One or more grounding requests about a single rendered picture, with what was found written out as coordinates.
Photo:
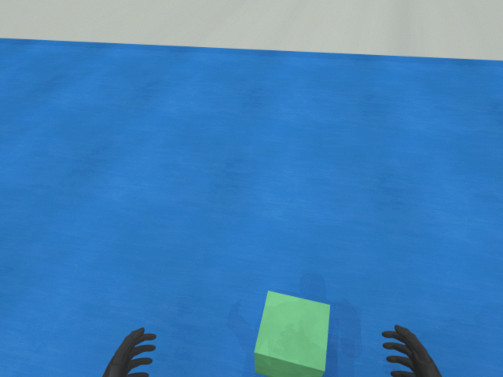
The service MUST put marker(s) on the carton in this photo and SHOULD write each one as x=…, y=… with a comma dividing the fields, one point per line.
x=292, y=338

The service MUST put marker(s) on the left robot hand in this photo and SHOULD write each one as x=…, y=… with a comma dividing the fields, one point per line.
x=121, y=363

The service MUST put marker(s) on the right robot hand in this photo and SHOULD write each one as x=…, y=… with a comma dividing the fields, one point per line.
x=419, y=360

